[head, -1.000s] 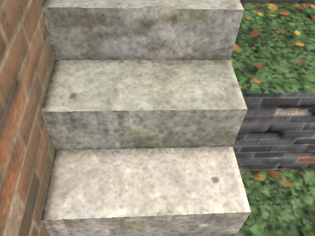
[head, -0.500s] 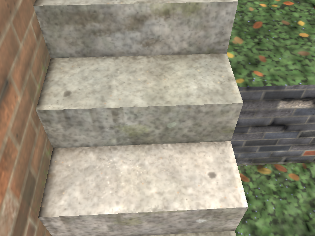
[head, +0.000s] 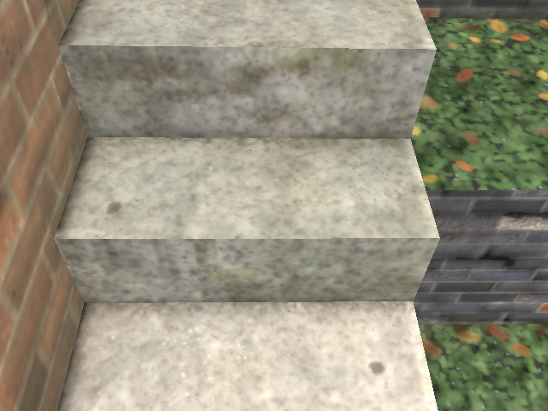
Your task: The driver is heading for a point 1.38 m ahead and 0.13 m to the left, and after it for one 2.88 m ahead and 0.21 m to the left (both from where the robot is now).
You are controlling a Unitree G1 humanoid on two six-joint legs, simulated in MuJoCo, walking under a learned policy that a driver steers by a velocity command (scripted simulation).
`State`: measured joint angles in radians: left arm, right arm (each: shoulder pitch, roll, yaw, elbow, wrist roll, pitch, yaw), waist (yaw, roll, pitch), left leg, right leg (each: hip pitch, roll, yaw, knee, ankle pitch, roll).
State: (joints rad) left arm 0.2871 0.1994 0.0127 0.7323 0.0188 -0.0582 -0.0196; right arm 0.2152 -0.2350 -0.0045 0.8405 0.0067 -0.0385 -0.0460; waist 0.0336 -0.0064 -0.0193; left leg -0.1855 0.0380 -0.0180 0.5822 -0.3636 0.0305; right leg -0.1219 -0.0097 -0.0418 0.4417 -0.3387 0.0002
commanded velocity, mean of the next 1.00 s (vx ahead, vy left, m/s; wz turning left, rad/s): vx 0.49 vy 0.00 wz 0.00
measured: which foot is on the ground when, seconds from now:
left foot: down 0.00-1.00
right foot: down 0.00-1.00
